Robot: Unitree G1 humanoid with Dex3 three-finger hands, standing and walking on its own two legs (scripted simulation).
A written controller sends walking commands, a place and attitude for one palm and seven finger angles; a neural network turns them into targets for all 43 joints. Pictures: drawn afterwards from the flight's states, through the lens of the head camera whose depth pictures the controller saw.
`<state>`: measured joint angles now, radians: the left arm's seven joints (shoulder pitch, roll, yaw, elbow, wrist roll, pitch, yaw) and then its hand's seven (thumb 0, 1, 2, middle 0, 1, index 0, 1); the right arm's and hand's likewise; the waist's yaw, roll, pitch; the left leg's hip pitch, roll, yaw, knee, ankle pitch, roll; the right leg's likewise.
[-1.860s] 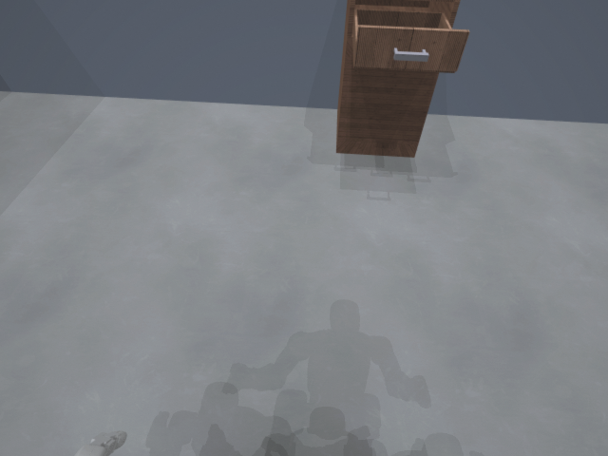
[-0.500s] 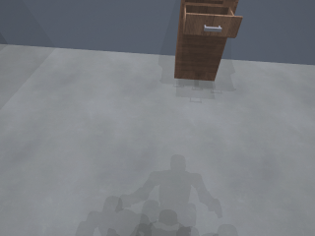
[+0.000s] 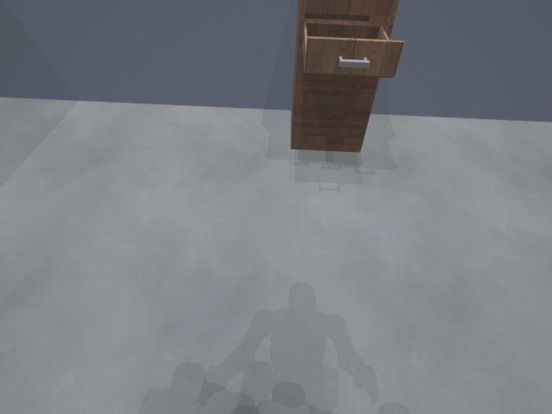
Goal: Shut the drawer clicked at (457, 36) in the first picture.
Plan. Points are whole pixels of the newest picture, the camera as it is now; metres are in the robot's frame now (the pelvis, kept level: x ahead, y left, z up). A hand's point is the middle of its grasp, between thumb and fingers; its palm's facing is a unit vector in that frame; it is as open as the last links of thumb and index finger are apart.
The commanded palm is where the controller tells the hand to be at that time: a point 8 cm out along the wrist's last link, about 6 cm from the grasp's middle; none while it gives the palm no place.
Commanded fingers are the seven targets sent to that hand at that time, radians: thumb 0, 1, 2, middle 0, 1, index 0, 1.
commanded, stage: walk to a spot facing it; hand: left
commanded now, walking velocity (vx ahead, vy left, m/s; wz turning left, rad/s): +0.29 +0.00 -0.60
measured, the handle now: (353, 61) +1.41 -0.20 -0.08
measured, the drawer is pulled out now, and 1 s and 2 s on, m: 0.30 0.30 0.30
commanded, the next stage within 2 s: none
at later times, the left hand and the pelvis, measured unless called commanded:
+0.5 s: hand (221, 368) +0.24 +0.12 -0.17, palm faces -0.23 -0.95 -0.23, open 7.3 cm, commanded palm none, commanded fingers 0.00 0.90 0.90 -0.20 -0.30 -0.20 -0.30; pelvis +0.14 -0.06 +0.00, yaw -15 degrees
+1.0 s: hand (246, 255) +0.49 +0.11 -0.17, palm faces -0.41 -0.90 -0.16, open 7.4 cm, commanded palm none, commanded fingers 0.00 0.90 0.90 -0.20 -0.30 -0.20 -0.30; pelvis +0.37 -0.05 +0.01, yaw -27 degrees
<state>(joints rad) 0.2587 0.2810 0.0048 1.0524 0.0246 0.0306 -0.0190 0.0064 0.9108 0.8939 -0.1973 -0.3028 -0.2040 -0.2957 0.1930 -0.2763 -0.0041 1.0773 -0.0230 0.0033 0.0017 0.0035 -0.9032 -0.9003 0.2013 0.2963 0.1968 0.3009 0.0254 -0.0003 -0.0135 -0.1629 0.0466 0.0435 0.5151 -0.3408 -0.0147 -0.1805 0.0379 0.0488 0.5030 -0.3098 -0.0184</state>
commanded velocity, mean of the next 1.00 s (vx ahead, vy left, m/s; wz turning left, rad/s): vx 0.34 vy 0.00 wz -0.45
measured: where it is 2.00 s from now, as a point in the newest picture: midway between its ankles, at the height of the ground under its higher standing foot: (356, 303)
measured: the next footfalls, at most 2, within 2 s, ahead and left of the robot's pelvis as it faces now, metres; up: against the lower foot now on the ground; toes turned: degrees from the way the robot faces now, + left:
right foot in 0.30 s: +0.17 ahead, -0.16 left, +0.00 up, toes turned -16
left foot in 0.74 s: +0.40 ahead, +0.03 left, +0.00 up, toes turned -12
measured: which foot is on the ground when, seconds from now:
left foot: down 0.00-0.30, up 0.32-0.72, down 0.74-1.00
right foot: down 0.00-0.06, up 0.08-0.28, down 0.30-0.76, up 0.78-1.00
